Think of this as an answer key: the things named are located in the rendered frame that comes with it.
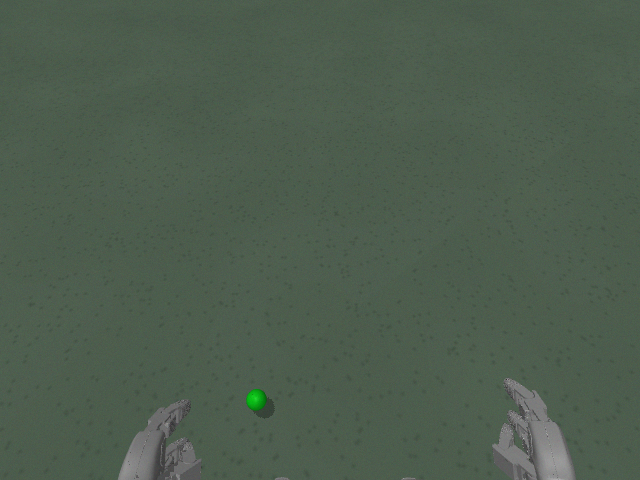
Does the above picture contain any right robot hand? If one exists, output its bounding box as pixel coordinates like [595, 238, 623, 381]
[492, 378, 576, 480]

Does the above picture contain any left robot hand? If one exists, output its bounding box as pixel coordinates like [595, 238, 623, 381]
[118, 399, 202, 480]

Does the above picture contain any ball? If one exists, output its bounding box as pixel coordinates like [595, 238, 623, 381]
[246, 389, 267, 411]

